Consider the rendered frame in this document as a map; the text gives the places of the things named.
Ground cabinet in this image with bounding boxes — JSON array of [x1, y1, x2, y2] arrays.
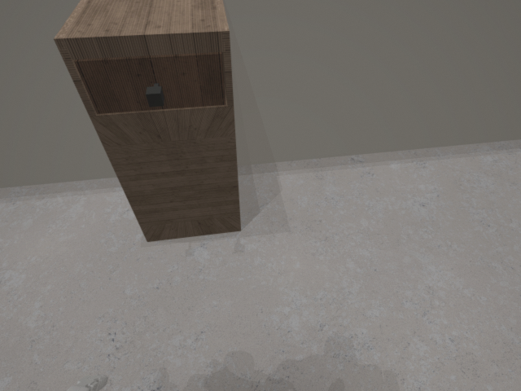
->
[[54, 0, 241, 242]]

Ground left robot hand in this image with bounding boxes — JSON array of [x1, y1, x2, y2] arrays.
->
[[67, 375, 108, 391]]

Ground handle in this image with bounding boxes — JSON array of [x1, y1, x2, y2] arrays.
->
[[146, 83, 164, 107]]

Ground drawer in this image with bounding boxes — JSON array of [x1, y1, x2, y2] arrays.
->
[[74, 52, 225, 114]]

